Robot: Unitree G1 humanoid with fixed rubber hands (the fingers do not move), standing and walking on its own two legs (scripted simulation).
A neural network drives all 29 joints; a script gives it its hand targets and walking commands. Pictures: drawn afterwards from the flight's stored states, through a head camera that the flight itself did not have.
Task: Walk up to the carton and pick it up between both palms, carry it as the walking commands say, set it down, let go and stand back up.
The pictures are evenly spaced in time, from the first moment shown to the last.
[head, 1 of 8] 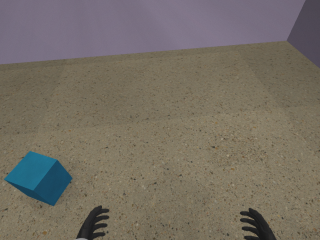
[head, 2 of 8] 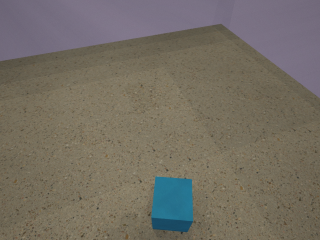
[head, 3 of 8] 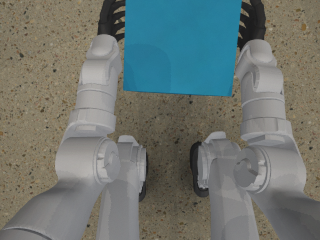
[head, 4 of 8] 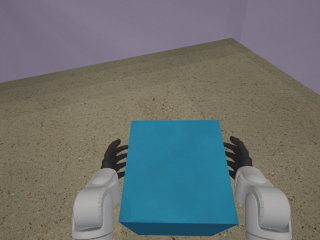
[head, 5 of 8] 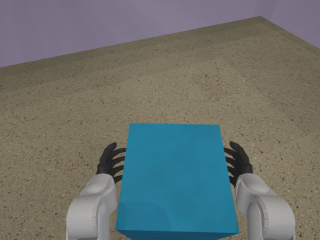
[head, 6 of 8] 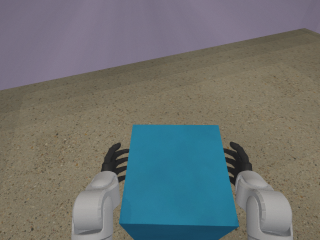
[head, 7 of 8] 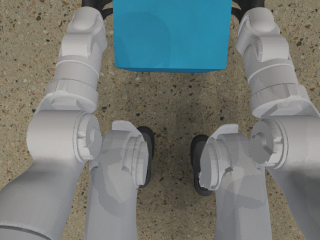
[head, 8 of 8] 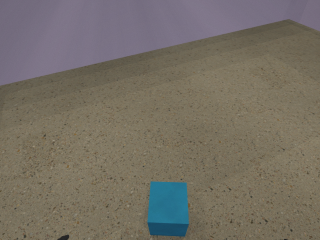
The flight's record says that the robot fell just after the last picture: no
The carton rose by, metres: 0.67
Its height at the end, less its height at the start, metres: +0.00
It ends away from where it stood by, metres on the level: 1.56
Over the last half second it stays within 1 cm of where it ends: yes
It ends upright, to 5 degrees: yes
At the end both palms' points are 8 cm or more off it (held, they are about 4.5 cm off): yes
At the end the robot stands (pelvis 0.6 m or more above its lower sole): yes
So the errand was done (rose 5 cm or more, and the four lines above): yes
